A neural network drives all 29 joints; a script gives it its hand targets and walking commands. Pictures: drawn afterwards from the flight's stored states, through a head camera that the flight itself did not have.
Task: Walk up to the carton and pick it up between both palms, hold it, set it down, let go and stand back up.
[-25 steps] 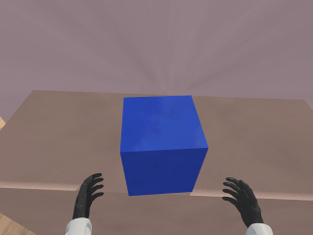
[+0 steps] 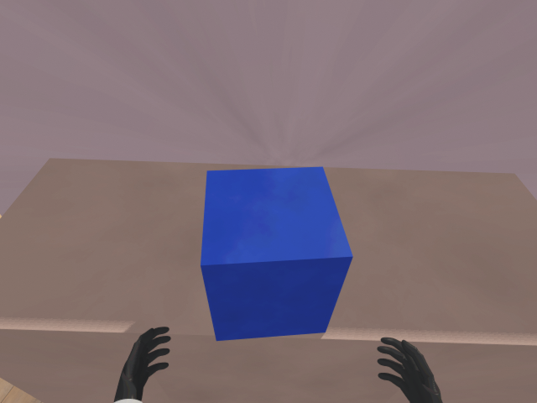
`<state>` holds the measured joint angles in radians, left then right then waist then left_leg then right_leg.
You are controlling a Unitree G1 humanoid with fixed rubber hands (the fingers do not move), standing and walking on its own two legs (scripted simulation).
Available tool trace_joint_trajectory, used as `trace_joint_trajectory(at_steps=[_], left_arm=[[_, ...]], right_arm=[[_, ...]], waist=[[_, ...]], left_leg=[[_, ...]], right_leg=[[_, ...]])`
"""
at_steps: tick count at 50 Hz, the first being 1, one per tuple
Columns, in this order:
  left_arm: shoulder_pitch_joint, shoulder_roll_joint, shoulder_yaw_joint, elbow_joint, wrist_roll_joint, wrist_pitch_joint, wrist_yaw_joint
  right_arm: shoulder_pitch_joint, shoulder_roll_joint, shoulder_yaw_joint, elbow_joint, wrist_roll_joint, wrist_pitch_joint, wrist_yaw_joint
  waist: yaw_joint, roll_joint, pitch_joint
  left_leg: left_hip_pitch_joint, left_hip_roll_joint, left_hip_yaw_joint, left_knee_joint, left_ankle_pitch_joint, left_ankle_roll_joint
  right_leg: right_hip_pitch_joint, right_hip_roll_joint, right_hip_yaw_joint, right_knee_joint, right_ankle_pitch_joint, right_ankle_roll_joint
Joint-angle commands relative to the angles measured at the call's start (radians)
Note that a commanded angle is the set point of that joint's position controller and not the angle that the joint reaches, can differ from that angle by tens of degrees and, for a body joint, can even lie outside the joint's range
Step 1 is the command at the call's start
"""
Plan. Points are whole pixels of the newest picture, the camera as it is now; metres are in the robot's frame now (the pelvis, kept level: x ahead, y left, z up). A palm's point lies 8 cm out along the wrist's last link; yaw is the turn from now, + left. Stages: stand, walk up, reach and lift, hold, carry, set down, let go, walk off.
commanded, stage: set down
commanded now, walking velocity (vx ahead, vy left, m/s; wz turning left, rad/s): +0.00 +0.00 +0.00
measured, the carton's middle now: (268, 255) +0.39 +0.05 -0.02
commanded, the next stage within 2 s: let go in 0.90 s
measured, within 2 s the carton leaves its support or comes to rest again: neither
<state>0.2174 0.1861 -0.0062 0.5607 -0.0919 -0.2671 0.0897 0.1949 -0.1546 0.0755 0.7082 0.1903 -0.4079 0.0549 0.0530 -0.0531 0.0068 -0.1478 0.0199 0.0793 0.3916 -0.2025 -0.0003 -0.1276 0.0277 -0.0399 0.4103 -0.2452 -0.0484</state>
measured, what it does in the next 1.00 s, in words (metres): stands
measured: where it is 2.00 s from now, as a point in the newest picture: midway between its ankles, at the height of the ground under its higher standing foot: outside the picture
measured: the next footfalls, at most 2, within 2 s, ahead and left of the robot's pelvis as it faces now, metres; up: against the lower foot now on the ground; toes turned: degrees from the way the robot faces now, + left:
none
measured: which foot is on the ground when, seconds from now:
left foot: down 0.00-1.00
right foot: down 0.00-1.00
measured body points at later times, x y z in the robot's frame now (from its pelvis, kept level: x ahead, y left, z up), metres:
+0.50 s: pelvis +0.01 +0.01 +0.00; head +0.01 +0.03 +0.45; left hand +0.17 +0.24 -0.08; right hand +0.18 -0.20 -0.07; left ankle +0.01 +0.12 -0.74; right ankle -0.01 -0.09 -0.74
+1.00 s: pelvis +0.00 +0.01 +0.00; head +0.01 +0.02 +0.45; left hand +0.16 +0.24 -0.09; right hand +0.16 -0.21 -0.09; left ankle +0.01 +0.12 -0.74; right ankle -0.01 -0.09 -0.74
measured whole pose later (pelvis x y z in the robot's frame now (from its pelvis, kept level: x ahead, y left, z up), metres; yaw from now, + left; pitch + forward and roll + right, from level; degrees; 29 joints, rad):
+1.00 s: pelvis +0.00 +0.01 +0.00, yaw +0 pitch -2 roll +0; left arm 0.20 0.21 -0.01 0.53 -0.01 0.11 0.02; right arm 0.16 -0.16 -0.03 0.76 -0.02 -0.20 0.03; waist 0.01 -0.02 0.05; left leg -0.13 0.02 0.08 0.37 -0.19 0.01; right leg -0.10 0.03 -0.03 0.36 -0.22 -0.04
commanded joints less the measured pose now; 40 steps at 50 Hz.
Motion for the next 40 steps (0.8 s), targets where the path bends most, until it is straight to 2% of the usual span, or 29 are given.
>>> trace_joint_trajectory(at_steps=[1, 4, 8, 13, 21, 26, 40], left_arm=[[-0.066, 0.09, 0.042, -0.146, 0.02, -0.016, -0.017], [-0.04, 0.09, 0.044, -0.162, 0.029, 0.006, -0.027], [-0.032, 0.09, 0.042, -0.18, 0.035, 0.034, -0.031], [-0.02, 0.093, 0.041, -0.187, 0.047, 0.081, -0.033], [-0.004, 0.098, 0.047, -0.186, 0.075, 0.161, -0.046], [0.001, 0.097, 0.046, -0.224, 0.084, 0.195, -0.046], [-0.069, 0.127, 0.04, -0.174, 0.087, 0.317, -0.065]], right_arm=[[-0.067, -0.095, -0.037, -0.117, -0.014, -0.03, -0.01], [-0.051, -0.102, -0.047, -0.114, -0.027, -0.028, -0.013], [-0.052, -0.105, -0.055, -0.122, -0.043, -0.015, -0.012], [-0.045, -0.107, -0.068, -0.117, -0.068, 0.018, -0.01], [-0.032, -0.115, -0.082, -0.094, -0.102, 0.064, -0.016], [-0.031, -0.117, -0.094, -0.1, -0.113, 0.078, -0.015], [-0.086, -0.112, -0.127, -0.07, -0.187, 0.16, -0.03]], waist=[[-0.007, 0.043, -0.067], [-0.009, 0.05, -0.068], [-0.006, 0.054, -0.058], [-0.007, 0.049, -0.045], [-0.012, 0.049, -0.044], [-0.009, 0.067, -0.057], [-0.033, 0.053, -0.044]], left_leg=[[0.13, -0.018, -0.036, -0.027, 0.231, -0.006], [0.157, -0.015, -0.037, -0.027, 0.279, -0.012], [0.178, -0.011, -0.038, -0.03, 0.296, -0.013], [0.185, -0.008, -0.036, -0.039, 0.28, -0.008], [0.204, -0.007, -0.034, -0.038, 0.302, -0.009], [0.226, -0.004, -0.037, -0.032, 0.335, -0.015], [0.205, -0.002, -0.032, -0.038, 0.213, -0.007]], right_leg=[[-0.051, -0.039, 0.092, -0.124, 0.126, 0.007], [-0.047, -0.03, 0.08, -0.13, 0.169, 0.007], [-0.061, -0.025, 0.073, -0.144, 0.161, 0.002], [-0.07, -0.023, 0.068, -0.157, 0.127, 0.001], [-0.07, -0.02, 0.057, -0.165, 0.167, 0.005], [-0.079, -0.017, 0.046, -0.166, 0.189, 0.005], [-0.113, -0.025, 0.03, -0.156, 0.114, 0.021]])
